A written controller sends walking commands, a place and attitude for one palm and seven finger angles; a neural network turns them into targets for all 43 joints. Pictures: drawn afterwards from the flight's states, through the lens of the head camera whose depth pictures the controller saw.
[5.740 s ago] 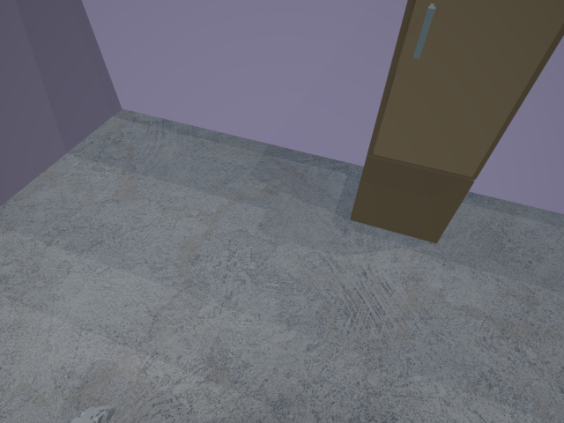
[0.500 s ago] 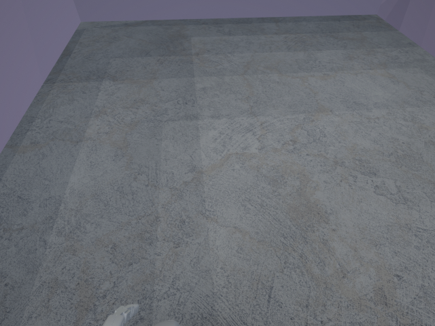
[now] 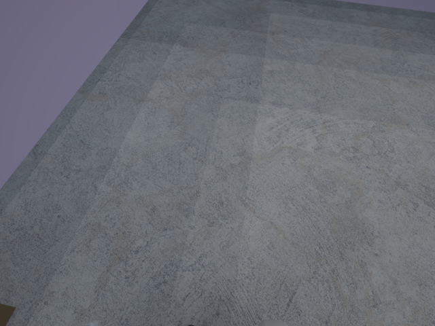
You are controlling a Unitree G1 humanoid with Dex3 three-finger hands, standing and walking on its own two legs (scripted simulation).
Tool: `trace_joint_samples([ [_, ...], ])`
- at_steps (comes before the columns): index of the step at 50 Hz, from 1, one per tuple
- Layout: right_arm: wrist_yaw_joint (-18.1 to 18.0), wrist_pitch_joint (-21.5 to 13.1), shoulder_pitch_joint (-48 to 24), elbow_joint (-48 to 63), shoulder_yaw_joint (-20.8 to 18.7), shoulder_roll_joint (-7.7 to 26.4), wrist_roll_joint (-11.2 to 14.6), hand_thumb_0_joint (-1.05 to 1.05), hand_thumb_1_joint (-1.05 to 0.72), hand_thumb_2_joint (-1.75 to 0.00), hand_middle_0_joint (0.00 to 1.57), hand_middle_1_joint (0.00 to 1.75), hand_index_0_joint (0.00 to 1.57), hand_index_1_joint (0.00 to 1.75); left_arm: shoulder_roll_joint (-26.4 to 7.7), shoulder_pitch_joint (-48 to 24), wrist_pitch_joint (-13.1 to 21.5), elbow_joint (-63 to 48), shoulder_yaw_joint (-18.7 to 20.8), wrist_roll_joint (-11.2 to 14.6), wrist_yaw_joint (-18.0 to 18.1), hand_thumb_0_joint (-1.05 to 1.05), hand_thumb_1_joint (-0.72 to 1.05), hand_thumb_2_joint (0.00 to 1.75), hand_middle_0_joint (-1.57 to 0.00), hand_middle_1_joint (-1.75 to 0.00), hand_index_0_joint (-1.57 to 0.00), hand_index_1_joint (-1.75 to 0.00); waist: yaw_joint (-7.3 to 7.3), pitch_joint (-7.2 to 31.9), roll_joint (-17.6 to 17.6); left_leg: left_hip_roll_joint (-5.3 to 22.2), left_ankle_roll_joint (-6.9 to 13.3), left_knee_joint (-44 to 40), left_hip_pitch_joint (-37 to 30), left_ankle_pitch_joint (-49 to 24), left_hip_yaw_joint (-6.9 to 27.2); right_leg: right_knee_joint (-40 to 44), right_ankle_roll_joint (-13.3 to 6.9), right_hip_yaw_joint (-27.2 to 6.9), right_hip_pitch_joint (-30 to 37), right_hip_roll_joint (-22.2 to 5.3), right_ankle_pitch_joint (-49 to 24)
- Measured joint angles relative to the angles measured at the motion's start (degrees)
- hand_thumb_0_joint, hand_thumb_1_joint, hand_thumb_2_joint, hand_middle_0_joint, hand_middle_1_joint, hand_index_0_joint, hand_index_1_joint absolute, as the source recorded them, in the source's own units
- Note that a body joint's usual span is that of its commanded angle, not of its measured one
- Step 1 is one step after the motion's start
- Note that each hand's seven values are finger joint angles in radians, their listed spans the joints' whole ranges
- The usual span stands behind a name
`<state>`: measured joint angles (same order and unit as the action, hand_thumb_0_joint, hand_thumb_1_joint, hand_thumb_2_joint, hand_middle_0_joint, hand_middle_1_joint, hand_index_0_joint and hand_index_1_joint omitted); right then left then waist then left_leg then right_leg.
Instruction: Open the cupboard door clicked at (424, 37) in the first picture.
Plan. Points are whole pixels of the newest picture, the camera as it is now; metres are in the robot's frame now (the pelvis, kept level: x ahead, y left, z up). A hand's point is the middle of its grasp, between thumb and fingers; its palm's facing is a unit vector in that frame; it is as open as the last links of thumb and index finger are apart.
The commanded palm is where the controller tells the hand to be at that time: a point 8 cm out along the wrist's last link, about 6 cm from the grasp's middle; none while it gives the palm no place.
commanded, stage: turn to face it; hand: left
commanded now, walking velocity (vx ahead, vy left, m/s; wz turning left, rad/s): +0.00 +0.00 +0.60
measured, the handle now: out of the picture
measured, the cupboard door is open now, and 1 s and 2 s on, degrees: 0 0 0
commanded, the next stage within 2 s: none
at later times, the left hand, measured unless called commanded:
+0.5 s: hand out of the picture -0.03 +0.12 -0.15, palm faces +0.34 -0.89 -0.29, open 7.4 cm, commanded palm none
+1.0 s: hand out of the picture -0.05 +0.21 -0.16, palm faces +0.60 -0.76 -0.26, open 7.4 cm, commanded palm none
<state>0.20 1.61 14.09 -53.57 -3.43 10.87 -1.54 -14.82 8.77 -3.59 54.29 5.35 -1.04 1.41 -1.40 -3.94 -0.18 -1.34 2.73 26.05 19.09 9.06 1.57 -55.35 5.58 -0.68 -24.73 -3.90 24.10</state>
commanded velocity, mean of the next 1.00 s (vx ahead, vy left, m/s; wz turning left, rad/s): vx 0.00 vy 0.00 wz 0.60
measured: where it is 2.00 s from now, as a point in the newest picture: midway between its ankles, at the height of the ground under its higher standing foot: outside the picture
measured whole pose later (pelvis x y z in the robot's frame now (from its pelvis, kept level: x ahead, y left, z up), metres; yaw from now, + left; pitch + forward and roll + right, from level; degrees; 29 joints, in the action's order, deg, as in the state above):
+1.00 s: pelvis -0.01 -0.03 +0.00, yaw +37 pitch +0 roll -1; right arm 0.8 2.0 9.0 -51.4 -2.7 12.7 -1.4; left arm -14.9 7.6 -3.2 50.0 3.9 -1.0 0.7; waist 0.1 -4.9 1.0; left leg -1.3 1.7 28.2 12.8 15.8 2.4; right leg -56.2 6.4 0.4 -27.0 -5.9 23.7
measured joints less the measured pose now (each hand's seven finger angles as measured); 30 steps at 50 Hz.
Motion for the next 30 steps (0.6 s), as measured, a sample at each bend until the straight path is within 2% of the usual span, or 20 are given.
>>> trace_joint_samples([
  [4,0.3,0.9,-0.7,0.2,-0.7,1.5,-0.2,0.01,-0.90,-0.90,0.20,0.29,0.21,0.30,1.5,-2.0,0.3,-1.7,-0.9,0.3,-0.1,0.00,0.91,0.90,-0.20,-0.29,-0.19,-0.30,-0.81,0.2,-1.1,-0.9,-1.3,0.9,1.4,-0.8,2.8,7.3,-0.8,0.2,2.9,1.6,1.0],
  [7,0.5,1.7,-1.2,0.7,-1.4,2.7,-0.2,0.01,-0.90,-0.90,0.20,0.29,0.21,0.30,2.8,-2.4,1.1,-3.1,-1.7,0.5,-0.3,0.00,0.91,0.90,-0.20,-0.29,-0.20,-0.30,-1.03,0.8,-2.0,-1.8,-2.8,2.5,3.0,-0.9,4.9,17.6,-1.8,0.9,7.4,2.8,-2.0],
  [8,0.6,1.9,-1.0,1.0,-1.7,3.0,-0.1,0.01,-0.90,-0.90,0.20,0.29,0.21,0.30,3.1,-1.9,1.6,-3.8,-1.9,0.4,-0.3,0.00,0.91,0.90,-0.20,-0.29,-0.20,-0.30,-0.84,1.3,-2.0,-2.4,-3.3,4.0,4.0,-0.3,5.3,22.7,-2.7,1.2,9.5,2.7,-3.0],
  [9,0.5,2.3,-1.3,0.9,-2.2,3.6,0.1,0.01,-0.90,-0.90,0.20,0.29,0.21,0.30,3.8,-1.7,2.0,-3.9,-2.1,0.0,-0.2,0.00,0.90,0.90,-0.20,-0.29,-0.20,-0.30,-0.57,1.2,-2.8,-2.4,-4.0,7.9,5.6,4.4,5.6,23.0,-4.2,1.9,9.6,3.0,-3.7],
  [10,0.5,2.6,-1.5,0.7,-2.5,4.0,0.0,0.01,-0.90,-0.90,0.20,0.29,0.20,0.30,4.4,-1.3,2.0,-4.0,-2.6,-0.1,-0.1,0.00,0.90,0.90,-0.20,-0.29,-0.20,-0.30,-0.51,1.2,-3.4,-2.6,-4.4,13.5,7.4,9.7,5.1,22.5,-5.4,2.7,9.8,2.8,-4.2],
  [12,0.7,3.1,-1.4,0.6,-2.9,4.7,-0.3,0.01,-0.90,-0.90,0.20,0.29,0.20,0.30,5.2,0.1,1.8,-3.9,-3.3,-0.2,0.0,0.00,0.90,0.90,-0.20,-0.30,-0.20,-0.30,-0.58,1.7,-3.6,-2.6,-4.9,25.0,10.8,13.7,3.0,23.7,-6.7,4.3,11.2,1.8,-5.1],
  [15,1.3,3.0,-1.5,0.7,-2.9,5.2,-0.4,0.01,-0.90,-0.90,0.20,0.29,0.20,0.30,5.6,2.0,2.0,-3.4,-3.6,-0.1,0.0,0.00,0.90,0.90,-0.20,-0.30,-0.20,-0.30,-0.60,1.8,-2.9,-0.7,-6.1,37.2,13.5,11.7,0.2,26.7,-7.1,6.2,13.6,0.3,-6.5],
  [18,1.6,3.0,-1.4,0.7,-2.8,5.3,-0.2,0.01,-0.91,-0.90,0.20,0.29,0.20,0.30,5.7,3.0,2.4,-3.1,-3.8,-0.1,-0.1,0.00,0.90,0.90,-0.20,-0.30,-0.20,-0.30,-0.73,1.1,-2.5,1.5,-7.2,41.8,13.6,9.4,-0.5,27.9,-7.4,8.7,14.9,-0.7,-6.8],
  [23,1.6,4.0,-2.1,-0.6,-2.3,5.2,-0.2,0.01,-0.91,-0.90,0.20,0.29,0.20,0.30,5.8,4.6,3.0,-2.8,-3.9,-0.3,-0.1,0.00,0.90,0.90,-0.20,-0.30,-0.20,-0.30,0.27,-0.1,-2.1,4.1,-8.3,39.4,10.8,10.4,-1.1,27.6,-7.5,12.8,15.3,-2.0,-5.9],
  [30,1.6,3.8,-6.2,-0.4,-1.0,4.2,0.3,0.01,-0.91,-0.90,0.20,0.29,0.20,0.30,4.4,7.4,2.6,-1.5,-3.4,-0.9,-0.2,0.00,0.90,0.90,-0.20,-0.30,-0.20,-0.30,2.65,-2.0,-0.6,4.5,-7.3,24.4,4.1,14.9,-5.2,24.8,-6.3,17.3,14.2,-4.2,-3.9],
])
